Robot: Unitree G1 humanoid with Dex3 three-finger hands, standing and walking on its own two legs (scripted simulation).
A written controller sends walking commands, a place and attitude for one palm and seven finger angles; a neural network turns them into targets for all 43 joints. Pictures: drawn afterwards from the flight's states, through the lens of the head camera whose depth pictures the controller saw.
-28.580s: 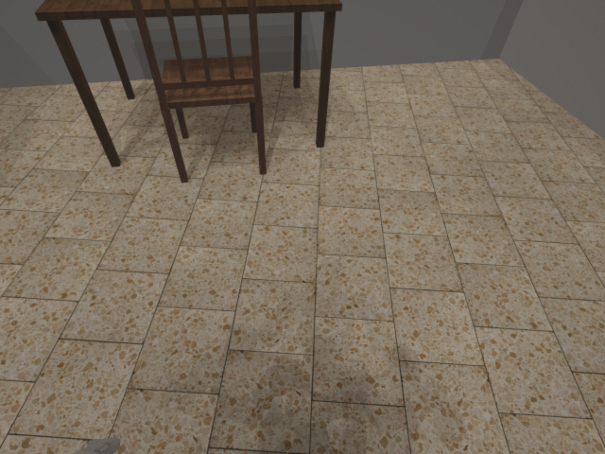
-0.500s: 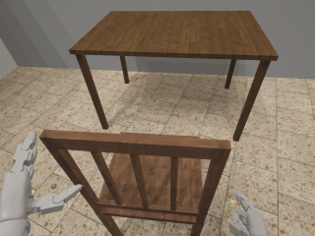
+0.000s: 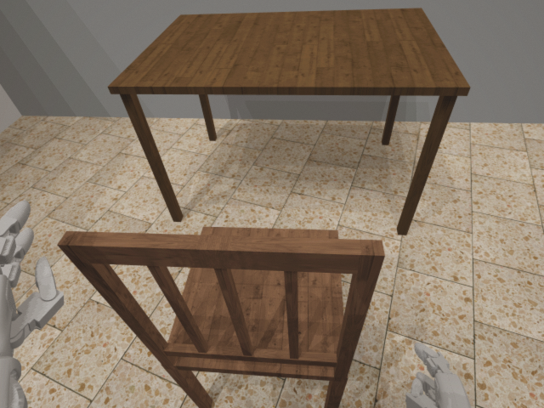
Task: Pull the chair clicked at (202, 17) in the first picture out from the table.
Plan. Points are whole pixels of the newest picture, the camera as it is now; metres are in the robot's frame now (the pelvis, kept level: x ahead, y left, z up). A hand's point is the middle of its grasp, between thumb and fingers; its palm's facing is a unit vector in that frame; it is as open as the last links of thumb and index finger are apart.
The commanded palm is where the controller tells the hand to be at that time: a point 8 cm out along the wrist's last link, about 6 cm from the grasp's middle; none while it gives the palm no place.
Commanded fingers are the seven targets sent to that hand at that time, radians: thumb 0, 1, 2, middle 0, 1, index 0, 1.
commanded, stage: draw the hand back to the body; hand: left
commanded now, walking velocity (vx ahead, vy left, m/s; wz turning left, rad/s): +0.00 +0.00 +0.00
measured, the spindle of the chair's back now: (237, 316) +0.29 +0.11 -0.08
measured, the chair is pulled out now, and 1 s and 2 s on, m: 0.61 0.61 0.61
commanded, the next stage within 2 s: step back with the hand held close in 0.16 s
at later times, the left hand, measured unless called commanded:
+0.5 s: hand (51, 290) +0.20 +0.27 +0.16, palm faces +0.42 -0.76 -0.50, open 7.4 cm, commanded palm +0.12 +0.30 +0.18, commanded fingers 0.00 0.90 0.90 -0.20 -0.30 -0.20 -0.30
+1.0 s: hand (25, 348) +0.14 +0.27 +0.15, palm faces +0.46 -0.77 -0.44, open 7.4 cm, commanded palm +0.07 +0.30 +0.18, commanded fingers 0.00 0.90 0.90 -0.20 -0.30 -0.20 -0.30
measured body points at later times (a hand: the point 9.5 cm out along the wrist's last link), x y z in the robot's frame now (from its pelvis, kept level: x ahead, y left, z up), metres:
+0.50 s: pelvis -0.02 +0.01 +0.00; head +0.01 -0.02 +0.45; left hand +0.17 +0.31 +0.19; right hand +0.16 -0.23 -0.09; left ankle -0.06 +0.12 -0.74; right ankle +0.02 -0.13 -0.74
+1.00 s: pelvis -0.07 +0.01 -0.01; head -0.06 +0.00 +0.44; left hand +0.11 +0.30 +0.18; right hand +0.11 -0.23 -0.09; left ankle -0.06 +0.12 -0.74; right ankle +0.02 -0.13 -0.74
